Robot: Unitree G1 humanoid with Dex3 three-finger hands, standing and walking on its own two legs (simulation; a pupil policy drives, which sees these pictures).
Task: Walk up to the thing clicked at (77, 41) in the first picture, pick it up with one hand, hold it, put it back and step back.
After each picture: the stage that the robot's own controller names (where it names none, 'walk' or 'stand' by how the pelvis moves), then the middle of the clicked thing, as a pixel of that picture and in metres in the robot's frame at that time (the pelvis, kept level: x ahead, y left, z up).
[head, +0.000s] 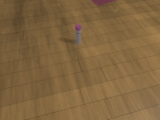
stand; (78, 34) +1.49 +0.08 -0.65
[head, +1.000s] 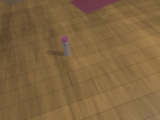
walk; (66, 46) +1.36 +0.29 -0.64
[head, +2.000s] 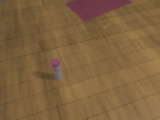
walk; (57, 70) +0.89 +0.30 -0.64
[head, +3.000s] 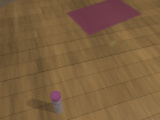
walk; (57, 102) +0.57 +0.21 -0.62
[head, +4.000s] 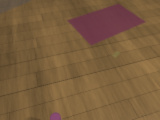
stand; out of the picture +0.42 +0.19 -0.64
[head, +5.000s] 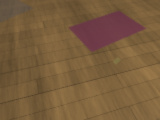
stand; out of the picture +0.41 +0.19 -0.65
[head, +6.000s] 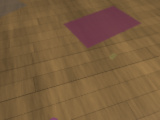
stand; out of the picture +0.41 +0.21 -0.66
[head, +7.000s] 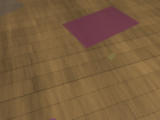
stand; out of the picture +0.40 +0.21 -0.66
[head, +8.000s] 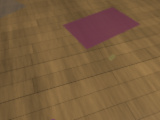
stand; out of the picture +0.40 +0.21 -0.66
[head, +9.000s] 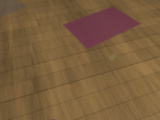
stand; out of the picture +0.40 +0.21 -0.66
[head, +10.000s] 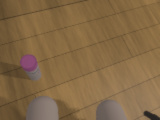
go down; (32, 69) +0.45 +0.23 -0.38
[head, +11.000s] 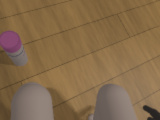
go down; (16, 51) +0.47 +0.28 -0.27
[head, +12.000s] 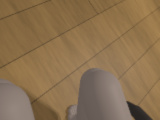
close in; out of the picture +0.44 +0.33 -0.16
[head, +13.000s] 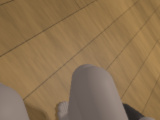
close; out of the picture +0.43 +0.33 -0.15
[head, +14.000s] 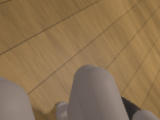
lift; out of the picture +0.39 +0.32 -0.16
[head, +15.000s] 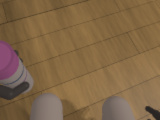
lift; (12, 73) +0.33 +0.22 +0.02
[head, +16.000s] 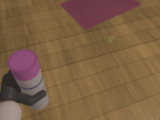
hold; (32, 84) +0.33 +0.17 +0.04
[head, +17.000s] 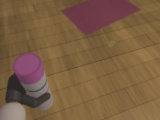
hold; (37, 86) +0.32 +0.16 +0.04
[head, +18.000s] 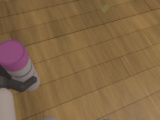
crouch; (22, 70) +0.38 +0.20 -0.01
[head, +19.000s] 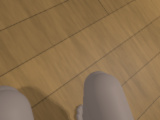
lower; out of the picture +0.47 +0.31 -0.07
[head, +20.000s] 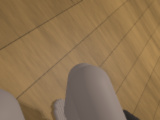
lower; out of the picture +0.43 +0.34 -0.16
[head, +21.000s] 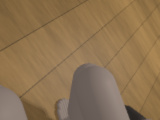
lower; out of the picture +0.42 +0.35 -0.15
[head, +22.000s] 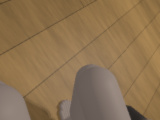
lower; out of the picture +0.41 +0.33 -0.15
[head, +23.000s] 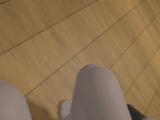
rest; out of the picture +0.40 +0.33 -0.15
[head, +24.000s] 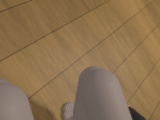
open; out of the picture +0.41 +0.31 -0.17
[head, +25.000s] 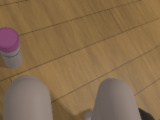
stand; (10, 51) +0.43 +0.28 -0.21
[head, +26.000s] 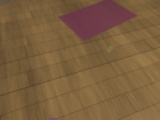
stand; out of the picture +0.38 +0.18 -0.58
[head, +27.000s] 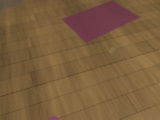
stand; out of the picture +0.40 +0.19 -0.60
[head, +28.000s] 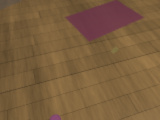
stand; out of the picture +0.40 +0.19 -0.61
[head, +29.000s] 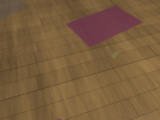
walk; out of the picture +0.40 +0.18 -0.65
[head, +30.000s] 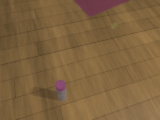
walk; (61, 91) +0.55 +0.15 -0.64
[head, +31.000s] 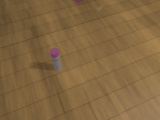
walk; (56, 60) +0.86 +0.26 -0.62
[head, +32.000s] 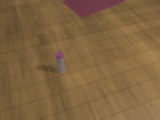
stand; (60, 62) +1.01 +0.23 -0.64
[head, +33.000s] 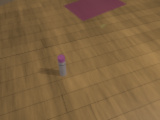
stand; (62, 65) +1.02 +0.23 -0.66
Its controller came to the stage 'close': yes
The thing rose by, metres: 0.68
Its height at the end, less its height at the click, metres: +0.00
